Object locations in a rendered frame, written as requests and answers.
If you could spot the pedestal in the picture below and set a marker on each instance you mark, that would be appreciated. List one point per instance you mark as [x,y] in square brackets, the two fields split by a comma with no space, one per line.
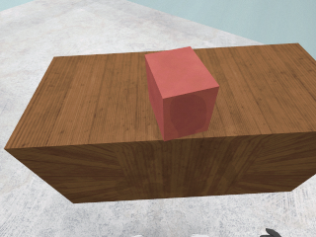
[90,132]

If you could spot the carton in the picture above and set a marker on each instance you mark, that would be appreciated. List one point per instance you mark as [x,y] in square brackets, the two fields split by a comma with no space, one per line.
[181,91]

